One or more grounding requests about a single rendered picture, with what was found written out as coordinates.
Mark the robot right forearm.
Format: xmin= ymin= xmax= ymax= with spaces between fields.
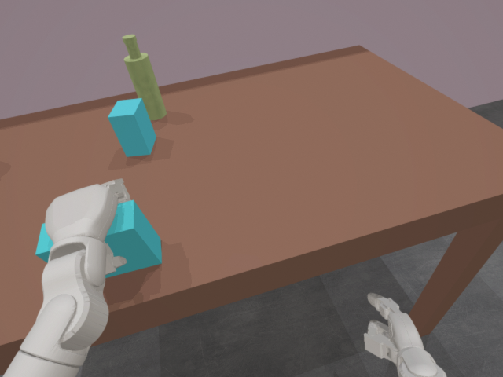
xmin=397 ymin=347 xmax=446 ymax=377

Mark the right robot hand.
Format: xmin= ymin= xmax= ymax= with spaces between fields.
xmin=364 ymin=293 xmax=424 ymax=367

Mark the table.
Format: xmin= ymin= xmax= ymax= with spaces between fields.
xmin=0 ymin=45 xmax=503 ymax=375

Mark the left robot hand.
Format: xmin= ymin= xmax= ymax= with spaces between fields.
xmin=45 ymin=178 xmax=131 ymax=275

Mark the sponge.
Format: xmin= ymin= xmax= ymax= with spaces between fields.
xmin=35 ymin=200 xmax=162 ymax=278

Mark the robot left forearm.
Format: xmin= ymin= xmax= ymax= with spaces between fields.
xmin=2 ymin=236 xmax=108 ymax=377

